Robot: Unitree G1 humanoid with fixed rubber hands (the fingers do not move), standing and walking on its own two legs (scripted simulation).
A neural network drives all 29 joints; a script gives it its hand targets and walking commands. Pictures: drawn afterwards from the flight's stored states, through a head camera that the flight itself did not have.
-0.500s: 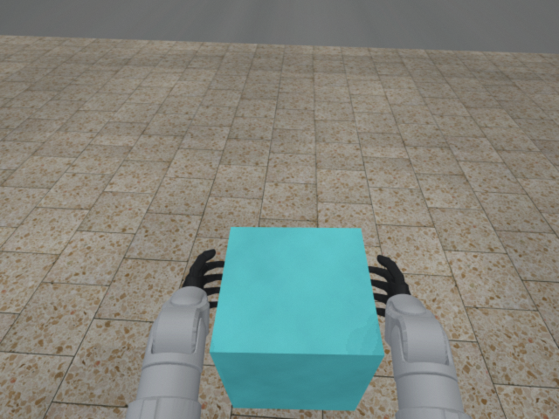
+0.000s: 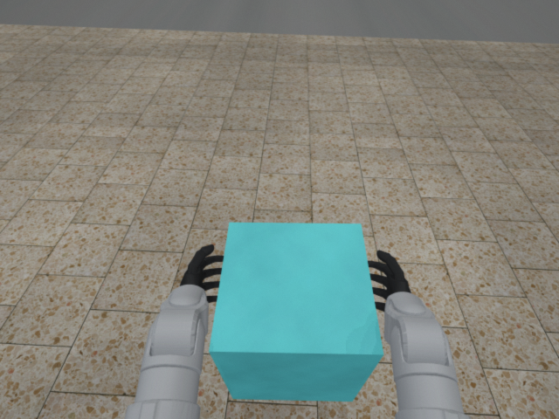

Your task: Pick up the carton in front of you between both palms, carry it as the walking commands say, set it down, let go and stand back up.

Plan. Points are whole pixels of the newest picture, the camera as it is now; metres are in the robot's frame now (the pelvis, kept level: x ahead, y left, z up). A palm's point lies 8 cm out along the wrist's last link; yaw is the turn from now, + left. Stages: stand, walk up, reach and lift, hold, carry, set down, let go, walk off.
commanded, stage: hold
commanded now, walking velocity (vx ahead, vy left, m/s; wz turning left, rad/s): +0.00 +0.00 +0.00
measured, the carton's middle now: (293, 316) +0.29 +0.00 -0.05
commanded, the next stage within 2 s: set down in 0.50 s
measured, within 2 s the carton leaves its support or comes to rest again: neither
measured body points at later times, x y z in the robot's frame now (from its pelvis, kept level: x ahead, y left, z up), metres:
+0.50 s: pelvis -0.02 +0.01 +0.00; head -0.08 +0.02 +0.44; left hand +0.29 +0.15 +0.04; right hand +0.27 -0.15 +0.04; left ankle +0.03 +0.12 -0.74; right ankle +0.00 -0.11 -0.74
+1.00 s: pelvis -0.02 +0.00 -0.03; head +0.10 +0.01 +0.41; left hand +0.34 +0.16 -0.08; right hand +0.34 -0.14 -0.08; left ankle +0.03 +0.12 -0.74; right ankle +0.01 -0.11 -0.74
